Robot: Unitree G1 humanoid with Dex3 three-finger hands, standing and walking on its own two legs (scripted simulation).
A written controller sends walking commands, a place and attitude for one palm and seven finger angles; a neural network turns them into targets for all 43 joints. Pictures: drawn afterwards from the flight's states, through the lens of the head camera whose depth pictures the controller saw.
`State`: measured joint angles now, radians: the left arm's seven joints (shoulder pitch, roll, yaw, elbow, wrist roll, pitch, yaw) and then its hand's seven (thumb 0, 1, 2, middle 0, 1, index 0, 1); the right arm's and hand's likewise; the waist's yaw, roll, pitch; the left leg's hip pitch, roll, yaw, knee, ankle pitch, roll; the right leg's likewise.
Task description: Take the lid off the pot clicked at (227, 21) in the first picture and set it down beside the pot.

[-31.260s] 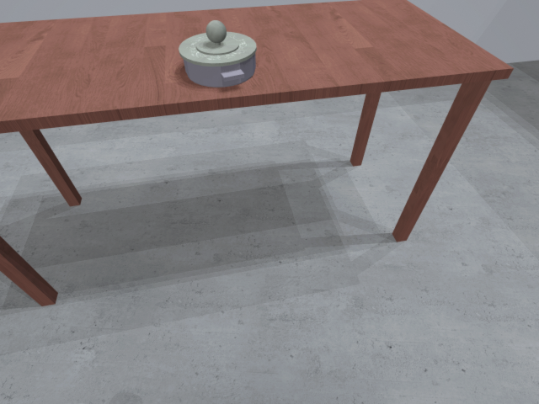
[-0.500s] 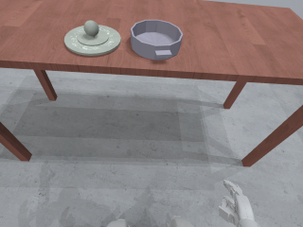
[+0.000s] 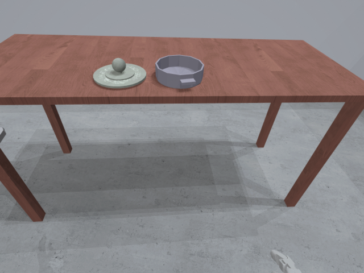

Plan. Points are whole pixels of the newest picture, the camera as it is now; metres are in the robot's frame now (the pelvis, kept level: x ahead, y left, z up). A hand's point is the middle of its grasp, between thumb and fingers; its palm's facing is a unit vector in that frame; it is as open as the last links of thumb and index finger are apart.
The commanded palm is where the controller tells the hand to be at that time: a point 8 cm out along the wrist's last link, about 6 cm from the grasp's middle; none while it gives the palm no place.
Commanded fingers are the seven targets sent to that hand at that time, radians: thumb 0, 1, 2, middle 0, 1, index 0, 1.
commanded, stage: stop stepping back and stand still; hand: left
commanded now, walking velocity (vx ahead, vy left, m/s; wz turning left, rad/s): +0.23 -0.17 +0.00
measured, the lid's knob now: (118, 65) +0.80 +0.24 +0.13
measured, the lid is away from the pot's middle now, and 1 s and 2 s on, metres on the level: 0.23 0.23 0.23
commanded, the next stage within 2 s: let the arm hang, fingers relaxed in 0.20 s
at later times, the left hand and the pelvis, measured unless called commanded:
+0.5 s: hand (92, 245) +0.24 +0.22 -0.09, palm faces +0.04 -0.95 -0.32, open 7.4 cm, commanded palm none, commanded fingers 0.00 0.90 0.90 -0.20 -0.30 -0.20 -0.30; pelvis +0.03 +0.01 -0.02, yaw +1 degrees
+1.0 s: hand out of the picture +0.14 +0.25 -0.17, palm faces -0.01 -0.95 -0.30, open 7.3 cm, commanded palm none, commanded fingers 0.00 0.90 0.90 -0.20 -0.30 -0.20 -0.30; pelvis +0.10 +0.04 +0.00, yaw +2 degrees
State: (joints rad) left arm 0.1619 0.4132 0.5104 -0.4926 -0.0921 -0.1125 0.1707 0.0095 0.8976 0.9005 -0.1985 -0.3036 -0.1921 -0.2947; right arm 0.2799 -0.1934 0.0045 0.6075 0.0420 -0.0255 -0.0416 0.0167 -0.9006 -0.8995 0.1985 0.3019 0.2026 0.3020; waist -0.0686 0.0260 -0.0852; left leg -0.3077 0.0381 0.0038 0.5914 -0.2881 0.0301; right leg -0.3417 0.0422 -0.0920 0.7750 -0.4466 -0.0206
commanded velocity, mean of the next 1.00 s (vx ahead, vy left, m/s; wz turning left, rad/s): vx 0.02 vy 0.00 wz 0.00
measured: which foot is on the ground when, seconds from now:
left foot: down 0.00-1.00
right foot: up 0.00-0.04, down 0.06-0.24, up 0.26-0.46, down 0.48-1.00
